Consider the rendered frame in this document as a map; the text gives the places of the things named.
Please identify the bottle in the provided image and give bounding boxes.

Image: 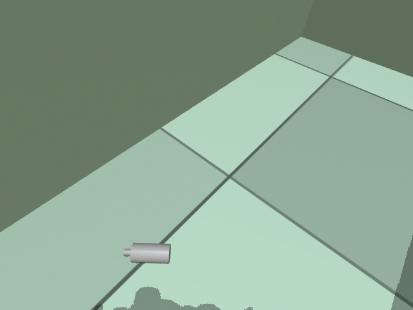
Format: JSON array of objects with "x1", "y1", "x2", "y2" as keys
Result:
[{"x1": 123, "y1": 243, "x2": 171, "y2": 264}]

